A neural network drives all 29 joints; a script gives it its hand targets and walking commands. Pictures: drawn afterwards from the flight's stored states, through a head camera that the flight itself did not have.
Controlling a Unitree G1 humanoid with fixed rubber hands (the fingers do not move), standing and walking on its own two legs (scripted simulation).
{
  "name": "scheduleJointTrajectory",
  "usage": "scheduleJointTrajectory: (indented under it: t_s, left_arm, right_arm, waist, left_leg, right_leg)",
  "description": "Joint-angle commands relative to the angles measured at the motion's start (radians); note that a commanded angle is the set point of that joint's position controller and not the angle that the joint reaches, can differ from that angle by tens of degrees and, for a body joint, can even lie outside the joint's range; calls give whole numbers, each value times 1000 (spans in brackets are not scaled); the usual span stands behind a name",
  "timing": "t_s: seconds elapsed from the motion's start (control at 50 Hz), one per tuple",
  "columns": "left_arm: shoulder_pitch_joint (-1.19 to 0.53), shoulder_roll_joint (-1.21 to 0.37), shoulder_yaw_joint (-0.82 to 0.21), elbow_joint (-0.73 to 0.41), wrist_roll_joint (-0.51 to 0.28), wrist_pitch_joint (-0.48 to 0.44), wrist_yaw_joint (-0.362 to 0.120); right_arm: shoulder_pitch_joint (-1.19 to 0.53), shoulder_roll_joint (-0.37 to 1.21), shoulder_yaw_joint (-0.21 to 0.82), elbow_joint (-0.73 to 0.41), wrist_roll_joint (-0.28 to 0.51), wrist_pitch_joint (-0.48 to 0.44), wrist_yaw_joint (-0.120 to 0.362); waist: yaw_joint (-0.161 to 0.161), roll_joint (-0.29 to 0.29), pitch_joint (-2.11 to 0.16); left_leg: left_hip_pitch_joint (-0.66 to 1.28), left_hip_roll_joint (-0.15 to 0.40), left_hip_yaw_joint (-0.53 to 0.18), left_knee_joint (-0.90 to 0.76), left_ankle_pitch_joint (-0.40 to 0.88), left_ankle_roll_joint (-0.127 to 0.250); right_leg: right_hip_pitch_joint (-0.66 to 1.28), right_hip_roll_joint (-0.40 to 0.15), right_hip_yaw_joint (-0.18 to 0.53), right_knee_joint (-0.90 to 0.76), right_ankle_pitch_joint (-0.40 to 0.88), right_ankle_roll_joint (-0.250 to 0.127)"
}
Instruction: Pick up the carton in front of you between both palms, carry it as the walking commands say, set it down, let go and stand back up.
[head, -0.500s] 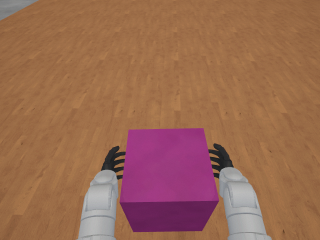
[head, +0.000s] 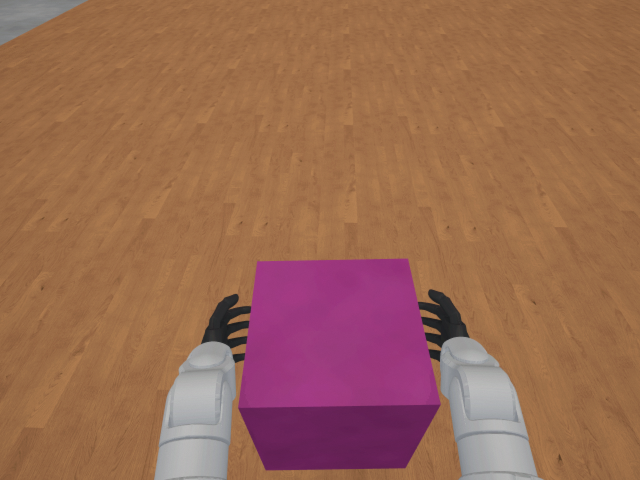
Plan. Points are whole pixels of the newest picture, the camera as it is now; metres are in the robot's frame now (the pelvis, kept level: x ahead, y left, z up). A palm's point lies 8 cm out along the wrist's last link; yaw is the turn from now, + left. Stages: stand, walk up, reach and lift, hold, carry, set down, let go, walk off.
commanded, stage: carry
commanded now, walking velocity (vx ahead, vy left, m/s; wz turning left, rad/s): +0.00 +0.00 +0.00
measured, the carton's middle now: (334, 368) +0.30 +0.00 -0.04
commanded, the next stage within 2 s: hold in 0.34 s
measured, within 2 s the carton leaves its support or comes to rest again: neither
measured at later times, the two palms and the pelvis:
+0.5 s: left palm (236, 358) +0.28 +0.12 +0.03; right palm (479, 369) +0.26 -0.17 +0.04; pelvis -0.01 +0.00 +0.01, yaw -6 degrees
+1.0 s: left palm (217, 349) +0.29 +0.15 +0.04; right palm (461, 381) +0.24 -0.14 +0.05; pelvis -0.02 +0.05 +0.01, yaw -11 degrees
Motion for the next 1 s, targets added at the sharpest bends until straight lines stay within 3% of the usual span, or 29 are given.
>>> scheduleJointTrajectory:
  t_s: [0.0, 0.32, 0.34, 0.36, 0.38, 0.4, 0.44, 0.46, 0.54, 0.58, 0.76, 0.86, 0.98]
  left_arm:
    - [-480, -879, -567, -89, -253, -48, -224]
    - [-482, -880, -572, -96, -257, -47, -224]
    - [-399, -891, -560, -123, -259, -52, -221]
    - [-412, -843, -551, -146, -249, -67, -216]
    - [-424, -856, -578, -162, -255, -73, -220]
    - [-451, -841, -593, -174, -260, -77, -225]
    - [-460, -848, -625, -179, -272, -84, -228]
    - [-471, -849, -625, -178, -273, -87, -230]
    - [-408, -862, -569, -121, -222, -94, -205]
    - [-400, -867, -545, -93, -199, -97, -198]
    - [-477, -909, -567, -73, -209, -89, -225]
    - [-509, -929, -583, -68, -224, -83, -245]
    - [-523, -949, -570, -38, -222, -79, -258]
  right_arm:
    - [-459, 892, 563, -70, 247, -37, 226]
    - [-459, 894, 567, -78, 249, -36, 226]
    - [-387, 913, 532, -22, 238, -55, 231]
    - [-392, 909, 517, -48, 215, -88, 216]
    - [-355, 884, 503, -27, 181, -98, 205]
    - [-322, 874, 478, -14, 166, -109, 189]
    - [-355, 863, 479, -27, 171, -118, 186]
    - [-371, 868, 478, -22, 174, -121, 190]
    - [-476, 903, 569, -44, 245, -120, 225]
    - [-497, 896, 569, -27, 250, -120, 238]
    - [-496, 906, 504, 37, 215, -125, 250]
    - [-498, 921, 478, 51, 203, -132, 257]
    - [-520, 936, 461, 67, 200, -137, 275]
  waist:
    - [1, 6, -256]
    - [1, 4, -258]
    - [3, -145, -93]
    - [-19, -149, -137]
    - [-16, -82, -155]
    - [-44, -54, -181]
    - [-37, -16, -185]
    - [-38, -34, -186]
    - [39, -33, -169]
    - [55, -32, -136]
    - [3, -18, -96]
    - [-13, -4, -115]
    - [-8, 15, -134]
  left_leg:
    - [232, 88, -116, -29, 178, 6]
    - [230, 87, -112, -25, 184, 3]
    - [591, -191, -272, -10, 319, 17]
    - [661, -163, -299, -15, 388, 23]
    - [565, -165, -302, -39, 416, 4]
    - [537, -164, -303, -53, 412, -14]
    - [499, -195, -273, -72, 341, -31]
    - [496, -198, -269, -79, 290, -34]
    - [542, -213, -255, -95, 226, -14]
    - [563, -208, -256, -99, 197, -9]
    - [702, -177, -262, -96, 130, -17]
    - [719, -158, -277, -113, 67, -27]
    - [711, -137, -300, -136, 13, -34]
  right_leg:
    - [-58, -121, 102, -115, 235, -11]
    - [-60, -121, 105, -107, 261, -15]
    - [-225, 46, 287, -223, 509, -9]
    - [-242, 39, 300, -229, 541, -14]
    - [-95, 49, 304, -203, 617, -21]
    - [-10, 64, 303, -213, 584, -22]
    - [55, 68, 286, -205, 607, -4]
    - [56, 71, 279, -216, 552, 2]
    - [-15, 67, 280, -229, 489, 24]
    - [-62, 72, 278, -239, 413, 20]
    - [-237, 80, 280, -286, 159, -25]
    - [-245, 90, 272, -285, 106, -42]
    - [-224, 99, 267, -269, 98, -47]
